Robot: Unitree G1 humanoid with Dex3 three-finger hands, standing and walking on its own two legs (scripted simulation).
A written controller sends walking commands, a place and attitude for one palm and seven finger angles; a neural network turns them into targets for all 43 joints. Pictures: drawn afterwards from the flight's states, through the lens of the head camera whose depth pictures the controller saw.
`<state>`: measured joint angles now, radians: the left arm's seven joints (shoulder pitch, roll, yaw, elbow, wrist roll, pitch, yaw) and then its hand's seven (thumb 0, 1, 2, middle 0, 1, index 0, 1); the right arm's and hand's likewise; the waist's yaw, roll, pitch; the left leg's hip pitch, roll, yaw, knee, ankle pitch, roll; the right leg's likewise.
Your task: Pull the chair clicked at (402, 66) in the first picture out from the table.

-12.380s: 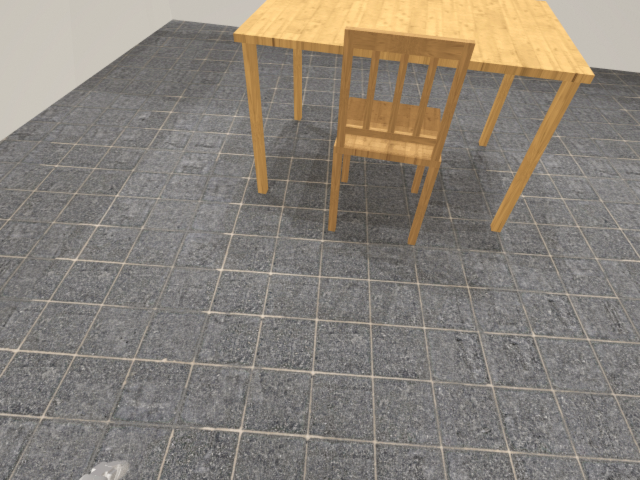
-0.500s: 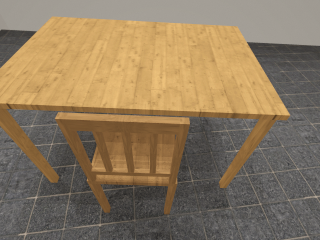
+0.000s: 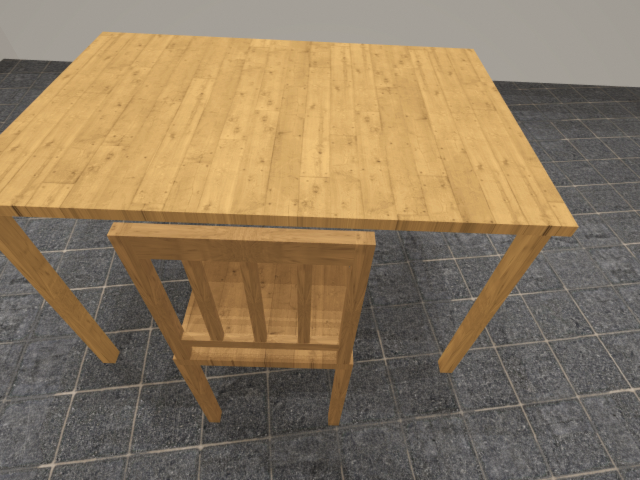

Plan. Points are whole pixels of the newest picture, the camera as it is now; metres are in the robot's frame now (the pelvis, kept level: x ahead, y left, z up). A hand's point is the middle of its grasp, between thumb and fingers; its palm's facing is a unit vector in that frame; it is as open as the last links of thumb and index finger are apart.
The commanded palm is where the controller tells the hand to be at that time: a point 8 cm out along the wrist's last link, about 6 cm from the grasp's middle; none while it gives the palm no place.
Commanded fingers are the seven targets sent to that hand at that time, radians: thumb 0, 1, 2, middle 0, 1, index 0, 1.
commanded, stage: raise the hand toward the chair's back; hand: left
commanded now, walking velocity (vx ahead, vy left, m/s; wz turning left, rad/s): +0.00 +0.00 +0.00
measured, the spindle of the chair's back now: (255, 303) +0.42 +0.14 -0.11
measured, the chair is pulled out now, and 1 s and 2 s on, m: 0.00 0.00 0.00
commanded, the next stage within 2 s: none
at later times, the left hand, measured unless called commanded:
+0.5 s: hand out of the picture +0.11 +0.16 -0.10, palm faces +0.23 -0.97 -0.06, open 10.0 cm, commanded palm +0.12 +0.21 -0.06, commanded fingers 0.00 0.27 0.63 -0.14 -0.20 -0.14 -0.20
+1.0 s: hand (189, 436) +0.18 +0.18 -0.05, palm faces +0.11 -0.99 -0.09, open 14.4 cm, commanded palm +0.15 +0.23 -0.05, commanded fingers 0.00 -0.31 0.38 -0.08 -0.11 -0.08 -0.11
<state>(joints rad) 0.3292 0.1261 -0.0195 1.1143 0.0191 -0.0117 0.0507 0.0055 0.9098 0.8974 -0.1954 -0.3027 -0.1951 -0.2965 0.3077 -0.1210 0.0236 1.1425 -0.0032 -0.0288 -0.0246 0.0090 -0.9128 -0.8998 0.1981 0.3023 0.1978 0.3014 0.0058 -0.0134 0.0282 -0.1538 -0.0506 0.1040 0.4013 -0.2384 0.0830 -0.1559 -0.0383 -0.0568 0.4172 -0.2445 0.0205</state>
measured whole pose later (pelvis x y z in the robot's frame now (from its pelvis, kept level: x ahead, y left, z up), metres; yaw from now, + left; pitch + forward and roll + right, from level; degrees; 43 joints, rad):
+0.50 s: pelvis -0.04 -0.05 -0.10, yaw +4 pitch +14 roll -1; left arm 0.53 0.21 0.14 0.12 -0.20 -0.53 -0.14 0.02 0.50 0.72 -0.16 -0.24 -0.16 -0.23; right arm 0.12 -0.27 -0.06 0.46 0.00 -0.20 0.00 0.01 -0.91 -0.90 0.20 0.30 0.20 0.30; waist 0.03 -0.06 -0.14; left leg -0.90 0.01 0.01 1.17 -0.51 0.01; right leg -0.87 0.01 -0.14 1.15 -0.52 -0.10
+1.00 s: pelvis -0.02 -0.04 -0.09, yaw +3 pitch +18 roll -2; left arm 0.42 0.23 0.21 0.05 -0.27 -0.52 -0.25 0.01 -0.08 0.47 -0.09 -0.15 -0.09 -0.14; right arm 0.25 -0.26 -0.04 0.63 0.03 -0.19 -0.04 0.02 -0.90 -0.90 0.20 0.30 0.20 0.30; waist -0.02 0.03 -0.15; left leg -0.93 0.01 0.02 1.15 -0.52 0.04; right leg -0.90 0.01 -0.13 1.11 -0.52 -0.06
